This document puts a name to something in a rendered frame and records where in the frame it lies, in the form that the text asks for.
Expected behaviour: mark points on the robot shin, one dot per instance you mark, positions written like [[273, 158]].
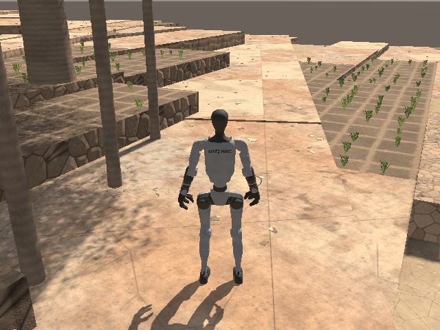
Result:
[[238, 251], [204, 249]]

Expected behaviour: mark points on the robot left upper arm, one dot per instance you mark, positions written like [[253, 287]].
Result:
[[197, 146]]

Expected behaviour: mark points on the robot right shin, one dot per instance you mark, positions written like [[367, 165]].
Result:
[[238, 251]]

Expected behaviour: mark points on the robot left hand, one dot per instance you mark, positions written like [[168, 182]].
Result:
[[182, 199]]

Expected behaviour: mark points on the robot left forearm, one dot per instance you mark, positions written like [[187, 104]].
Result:
[[186, 183]]

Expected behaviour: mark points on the robot right forearm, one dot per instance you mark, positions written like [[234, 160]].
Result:
[[251, 180]]

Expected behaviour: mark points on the robot right hand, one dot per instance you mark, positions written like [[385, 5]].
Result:
[[251, 195]]

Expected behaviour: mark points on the robot right upper arm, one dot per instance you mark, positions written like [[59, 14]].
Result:
[[245, 157]]

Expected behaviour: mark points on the robot left shin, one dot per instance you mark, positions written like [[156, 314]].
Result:
[[204, 249]]

